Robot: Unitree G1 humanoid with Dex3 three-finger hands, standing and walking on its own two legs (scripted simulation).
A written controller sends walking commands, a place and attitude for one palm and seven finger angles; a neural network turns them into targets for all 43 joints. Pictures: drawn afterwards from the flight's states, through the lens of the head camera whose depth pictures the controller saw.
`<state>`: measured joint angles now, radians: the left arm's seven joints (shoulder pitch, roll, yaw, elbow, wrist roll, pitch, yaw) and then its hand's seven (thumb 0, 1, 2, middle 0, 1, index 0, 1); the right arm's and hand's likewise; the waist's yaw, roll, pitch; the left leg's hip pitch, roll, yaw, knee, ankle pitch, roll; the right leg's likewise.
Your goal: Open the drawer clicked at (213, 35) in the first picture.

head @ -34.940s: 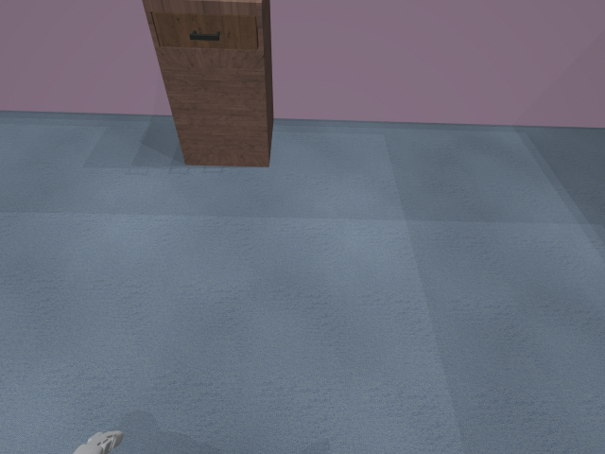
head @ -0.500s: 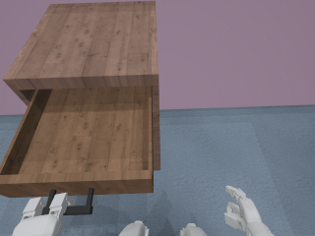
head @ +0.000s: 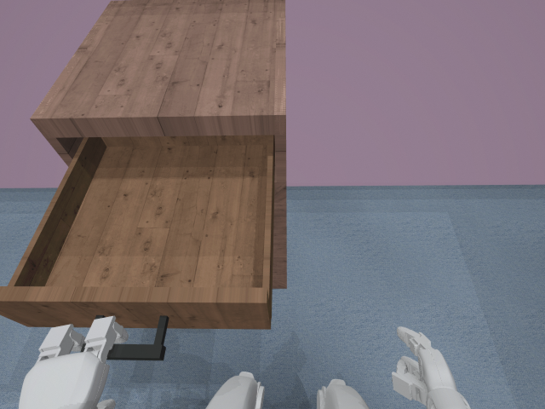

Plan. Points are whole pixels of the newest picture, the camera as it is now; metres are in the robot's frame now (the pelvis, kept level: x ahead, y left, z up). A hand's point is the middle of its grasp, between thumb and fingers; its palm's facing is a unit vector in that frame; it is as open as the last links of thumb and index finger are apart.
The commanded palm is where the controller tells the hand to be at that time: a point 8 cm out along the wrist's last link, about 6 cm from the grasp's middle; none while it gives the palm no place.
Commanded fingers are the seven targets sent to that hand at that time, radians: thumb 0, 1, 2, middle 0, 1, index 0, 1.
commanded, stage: open the thumb to release the handle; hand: left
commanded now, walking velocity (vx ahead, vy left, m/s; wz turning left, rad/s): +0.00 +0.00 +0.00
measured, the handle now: (127, 337) +0.21 +0.23 +0.00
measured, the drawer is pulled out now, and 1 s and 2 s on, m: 0.30 0.30 0.30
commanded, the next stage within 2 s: lift the hand off the handle in 0.10 s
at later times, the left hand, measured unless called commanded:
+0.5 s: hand (100, 380) +0.15 +0.26 -0.03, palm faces -0.04 -0.06 -1.00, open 13.7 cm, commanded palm +0.15 +0.26 +0.03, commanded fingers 0.00 -0.50 0.30 -0.30 -1.20 -0.30 -1.20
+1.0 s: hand (89, 375) +0.16 +0.26 +0.00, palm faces -0.05 -0.08 -1.00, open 13.2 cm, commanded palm +0.15 +0.25 +0.06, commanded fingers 0.00 -0.50 0.30 -0.30 -1.20 -0.30 -1.20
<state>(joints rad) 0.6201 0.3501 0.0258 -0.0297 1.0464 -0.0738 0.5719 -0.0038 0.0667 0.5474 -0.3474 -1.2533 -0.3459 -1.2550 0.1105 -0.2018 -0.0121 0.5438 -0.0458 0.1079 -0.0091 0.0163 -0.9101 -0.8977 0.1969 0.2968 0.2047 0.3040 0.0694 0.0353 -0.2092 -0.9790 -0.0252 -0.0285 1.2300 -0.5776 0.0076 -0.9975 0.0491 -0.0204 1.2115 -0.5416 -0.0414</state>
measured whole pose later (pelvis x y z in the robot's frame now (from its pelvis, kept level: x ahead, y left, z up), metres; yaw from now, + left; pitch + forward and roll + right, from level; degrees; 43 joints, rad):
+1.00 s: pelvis +0.01 +0.00 +0.02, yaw +0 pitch +16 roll -1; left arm 0.59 0.37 0.00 -0.02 1.05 -0.06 0.57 -0.01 -0.49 0.30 -0.31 -1.20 -0.43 -1.22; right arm 0.13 -0.23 -0.02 0.55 -0.05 0.06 -0.01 0.02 -0.91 -0.90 0.20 0.30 0.20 0.30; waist 0.06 0.04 -0.19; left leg -0.86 -0.02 -0.03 1.13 -0.55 0.01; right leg -0.88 0.05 -0.02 1.11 -0.51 -0.04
